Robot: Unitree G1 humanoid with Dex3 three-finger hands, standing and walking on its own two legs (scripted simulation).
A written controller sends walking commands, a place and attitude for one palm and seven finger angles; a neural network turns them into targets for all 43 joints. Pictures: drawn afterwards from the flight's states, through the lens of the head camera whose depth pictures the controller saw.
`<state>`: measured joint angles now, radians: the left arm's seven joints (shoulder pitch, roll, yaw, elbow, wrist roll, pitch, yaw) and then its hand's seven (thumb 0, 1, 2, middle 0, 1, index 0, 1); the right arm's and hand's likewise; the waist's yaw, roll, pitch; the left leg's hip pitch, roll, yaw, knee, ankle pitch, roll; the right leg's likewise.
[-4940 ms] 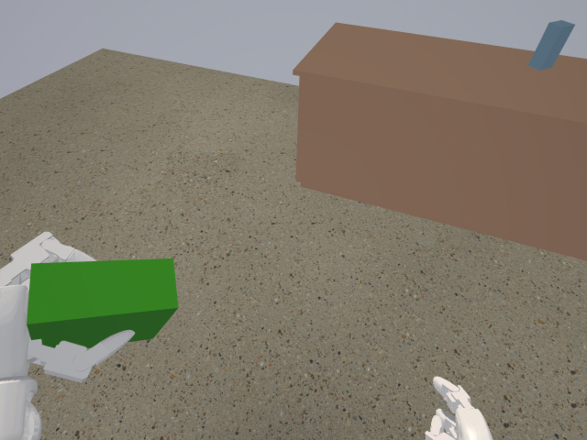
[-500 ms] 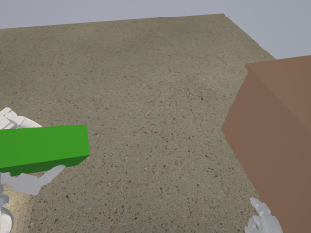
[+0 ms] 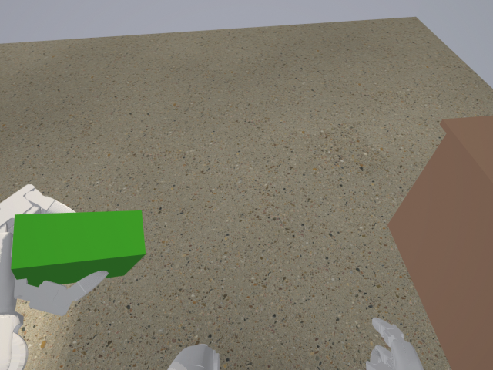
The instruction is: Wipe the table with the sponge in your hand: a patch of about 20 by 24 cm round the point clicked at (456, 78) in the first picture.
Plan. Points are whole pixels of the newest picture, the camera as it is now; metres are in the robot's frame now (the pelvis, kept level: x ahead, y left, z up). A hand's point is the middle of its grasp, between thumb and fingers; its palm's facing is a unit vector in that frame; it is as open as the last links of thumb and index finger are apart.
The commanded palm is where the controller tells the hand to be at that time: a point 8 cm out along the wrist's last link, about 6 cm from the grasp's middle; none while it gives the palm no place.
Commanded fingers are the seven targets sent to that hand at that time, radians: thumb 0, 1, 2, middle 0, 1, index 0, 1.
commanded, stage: walk to a spot facing it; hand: left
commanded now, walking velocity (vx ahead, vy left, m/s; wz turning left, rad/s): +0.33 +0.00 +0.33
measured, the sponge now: (98, 249) +0.23 +0.20 +0.14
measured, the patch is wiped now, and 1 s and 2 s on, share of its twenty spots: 0.00 0.00 0.00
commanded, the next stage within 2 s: turn to face it in 0.28 s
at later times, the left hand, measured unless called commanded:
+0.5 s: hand (92, 179) +0.32 +0.23 +0.18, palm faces +0.43 -0.73 -0.53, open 9.7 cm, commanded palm +0.27 +0.27 +0.18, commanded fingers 0.00 0.10 1.30 -1.20 -1.60 -1.20 -1.60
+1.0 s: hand (153, 136) +0.41 +0.17 +0.17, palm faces +0.23 -0.87 -0.44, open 9.7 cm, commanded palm +0.37 +0.21 +0.18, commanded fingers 0.00 0.10 1.30 -1.20 -1.60 -1.20 -1.60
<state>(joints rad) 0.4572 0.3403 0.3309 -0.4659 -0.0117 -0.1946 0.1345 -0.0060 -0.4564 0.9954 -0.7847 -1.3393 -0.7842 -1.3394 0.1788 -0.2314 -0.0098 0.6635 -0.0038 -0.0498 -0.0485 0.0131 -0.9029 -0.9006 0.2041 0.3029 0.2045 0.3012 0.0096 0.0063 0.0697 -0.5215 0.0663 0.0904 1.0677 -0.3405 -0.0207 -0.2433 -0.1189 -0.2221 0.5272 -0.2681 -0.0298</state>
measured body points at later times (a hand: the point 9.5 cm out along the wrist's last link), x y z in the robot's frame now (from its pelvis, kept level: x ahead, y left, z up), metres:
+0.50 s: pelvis +0.13 -0.02 -0.01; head +0.15 -0.04 +0.43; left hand +0.29 +0.26 +0.20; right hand +0.31 -0.18 -0.12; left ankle +0.10 +0.14 -0.74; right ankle +0.20 -0.11 -0.74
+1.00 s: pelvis +0.15 -0.03 -0.01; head +0.18 -0.02 +0.44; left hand +0.39 +0.22 +0.19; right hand +0.29 -0.31 -0.08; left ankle +0.17 +0.10 -0.74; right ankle +0.17 -0.11 -0.71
